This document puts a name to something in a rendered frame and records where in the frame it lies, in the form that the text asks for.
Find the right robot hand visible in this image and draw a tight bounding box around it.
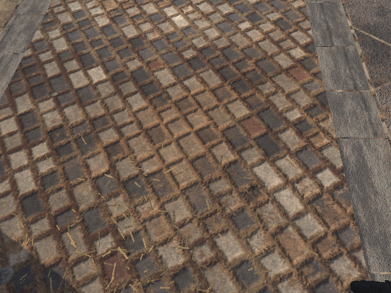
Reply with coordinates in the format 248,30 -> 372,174
350,280 -> 391,293

